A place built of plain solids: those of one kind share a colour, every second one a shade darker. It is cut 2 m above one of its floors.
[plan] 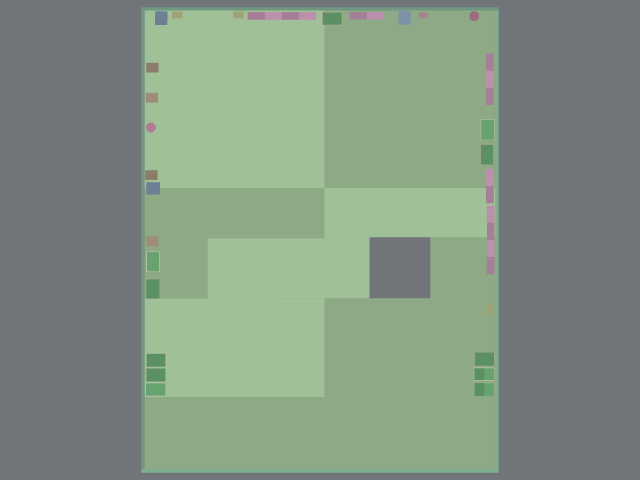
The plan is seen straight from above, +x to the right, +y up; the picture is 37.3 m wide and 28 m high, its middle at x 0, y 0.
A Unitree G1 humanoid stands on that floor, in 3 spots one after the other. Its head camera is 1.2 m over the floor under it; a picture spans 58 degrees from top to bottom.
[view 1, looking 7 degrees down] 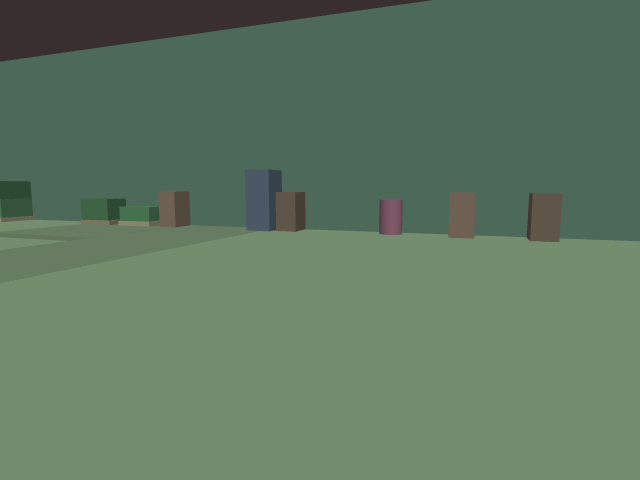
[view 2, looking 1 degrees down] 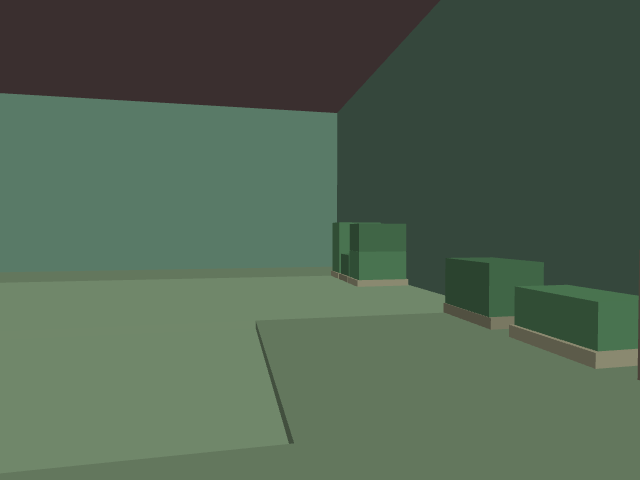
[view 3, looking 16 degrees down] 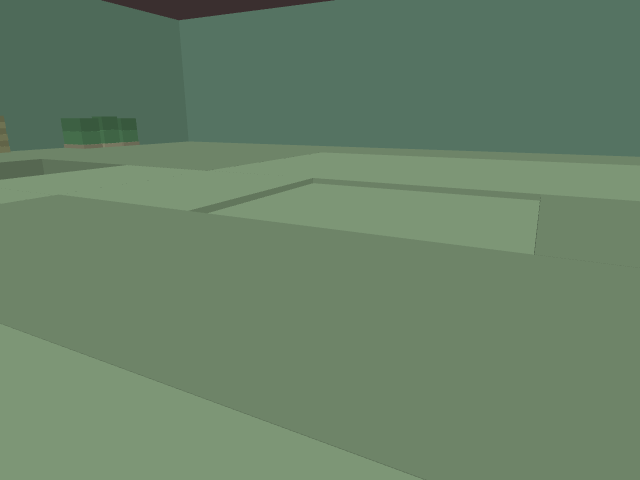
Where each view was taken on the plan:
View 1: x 1.17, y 8.64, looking -160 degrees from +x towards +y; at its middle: floor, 9.85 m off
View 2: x -6.19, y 2.51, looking -102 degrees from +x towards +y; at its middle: wall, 16.25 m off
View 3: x -6.52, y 4.27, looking -63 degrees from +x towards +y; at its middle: floor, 4.35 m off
